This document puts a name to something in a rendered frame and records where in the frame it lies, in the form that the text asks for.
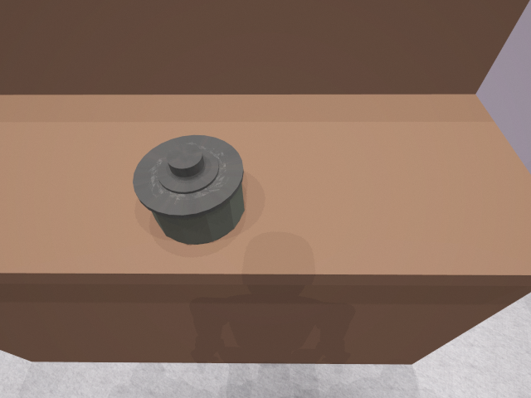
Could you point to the table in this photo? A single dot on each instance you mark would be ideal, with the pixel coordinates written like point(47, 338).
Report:
point(385, 212)

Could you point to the lid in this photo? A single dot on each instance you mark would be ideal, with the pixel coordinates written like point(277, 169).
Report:
point(166, 194)

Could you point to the pot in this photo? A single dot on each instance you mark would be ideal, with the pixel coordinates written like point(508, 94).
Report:
point(206, 228)

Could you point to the knob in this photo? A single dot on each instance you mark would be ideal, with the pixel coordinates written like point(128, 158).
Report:
point(185, 160)

